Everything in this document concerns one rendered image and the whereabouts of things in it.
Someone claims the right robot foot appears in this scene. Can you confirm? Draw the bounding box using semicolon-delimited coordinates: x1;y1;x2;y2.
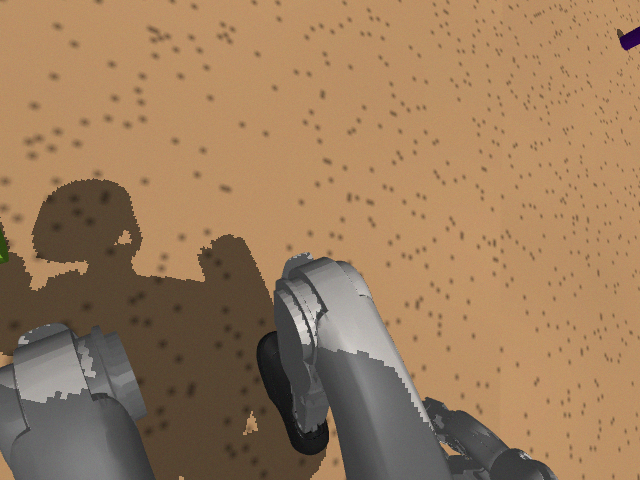
256;331;329;455

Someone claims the right robot arm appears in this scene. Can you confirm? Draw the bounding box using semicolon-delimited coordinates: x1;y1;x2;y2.
490;448;559;480

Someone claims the right robot hand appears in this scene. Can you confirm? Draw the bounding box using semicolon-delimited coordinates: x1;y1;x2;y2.
422;397;510;480

